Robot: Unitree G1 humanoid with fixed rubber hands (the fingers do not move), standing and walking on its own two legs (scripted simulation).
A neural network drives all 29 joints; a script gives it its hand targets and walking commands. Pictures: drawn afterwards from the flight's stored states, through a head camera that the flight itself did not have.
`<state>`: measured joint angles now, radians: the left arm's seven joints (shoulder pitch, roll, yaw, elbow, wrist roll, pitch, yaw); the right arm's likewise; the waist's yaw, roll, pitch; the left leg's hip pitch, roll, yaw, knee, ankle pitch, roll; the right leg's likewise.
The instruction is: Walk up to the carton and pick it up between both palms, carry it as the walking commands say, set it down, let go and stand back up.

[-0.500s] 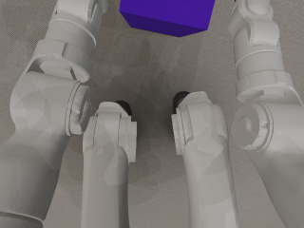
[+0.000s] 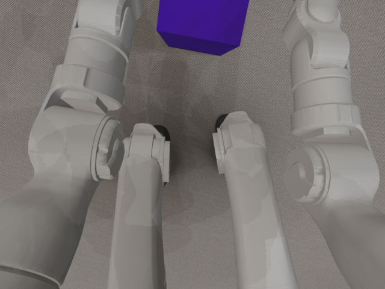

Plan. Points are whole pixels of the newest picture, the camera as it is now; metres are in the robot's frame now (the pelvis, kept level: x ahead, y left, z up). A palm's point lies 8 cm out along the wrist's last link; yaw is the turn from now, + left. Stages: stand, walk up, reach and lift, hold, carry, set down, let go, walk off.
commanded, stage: set down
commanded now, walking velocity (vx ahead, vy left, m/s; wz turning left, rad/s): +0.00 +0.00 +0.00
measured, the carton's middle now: (202, 6) +0.55 -0.06 -0.35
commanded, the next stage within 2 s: let go in 0.82 s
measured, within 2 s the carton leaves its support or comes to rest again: neither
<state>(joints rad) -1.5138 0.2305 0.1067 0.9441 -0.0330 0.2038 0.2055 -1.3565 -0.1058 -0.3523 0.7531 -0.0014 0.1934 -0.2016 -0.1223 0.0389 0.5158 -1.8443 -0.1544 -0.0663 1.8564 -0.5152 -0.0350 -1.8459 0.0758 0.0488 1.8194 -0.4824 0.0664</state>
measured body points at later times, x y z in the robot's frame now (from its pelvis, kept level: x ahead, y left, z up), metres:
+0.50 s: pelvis +0.01 +0.00 +0.13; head +0.37 -0.03 +0.39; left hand +0.59 +0.06 -0.01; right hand +0.53 -0.21 -0.01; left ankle +0.13 +0.11 -0.45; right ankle +0.14 -0.13 -0.45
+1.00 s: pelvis +0.07 -0.01 +0.21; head +0.36 -0.02 +0.55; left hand +0.56 +0.07 +0.09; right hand +0.51 -0.19 +0.08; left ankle +0.13 +0.11 -0.45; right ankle +0.14 -0.13 -0.45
